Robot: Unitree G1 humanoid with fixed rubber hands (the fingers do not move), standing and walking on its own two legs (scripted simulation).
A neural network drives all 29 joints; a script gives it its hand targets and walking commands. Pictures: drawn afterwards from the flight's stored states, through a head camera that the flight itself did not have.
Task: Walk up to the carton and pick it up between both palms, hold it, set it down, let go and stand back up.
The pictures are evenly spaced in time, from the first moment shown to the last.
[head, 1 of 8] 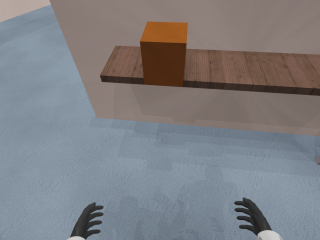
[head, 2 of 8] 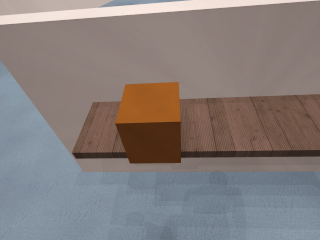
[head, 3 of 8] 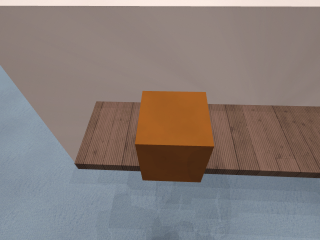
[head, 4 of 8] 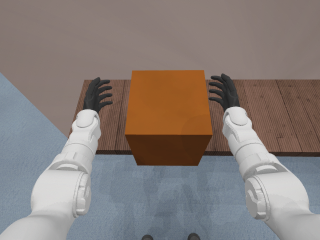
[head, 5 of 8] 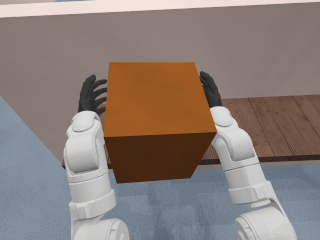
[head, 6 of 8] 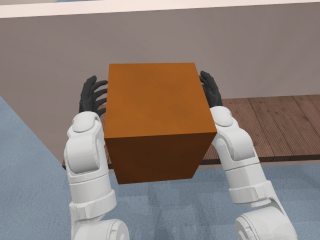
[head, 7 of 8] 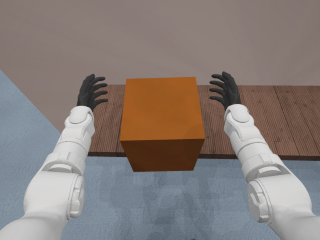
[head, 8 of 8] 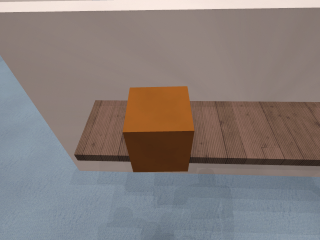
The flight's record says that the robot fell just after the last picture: no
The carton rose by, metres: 0.16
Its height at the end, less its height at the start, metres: +0.00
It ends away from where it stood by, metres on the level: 0.02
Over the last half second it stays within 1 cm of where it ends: yes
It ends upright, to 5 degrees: yes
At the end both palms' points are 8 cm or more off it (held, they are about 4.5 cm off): yes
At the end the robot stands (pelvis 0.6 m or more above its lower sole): yes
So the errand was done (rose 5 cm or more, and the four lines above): yes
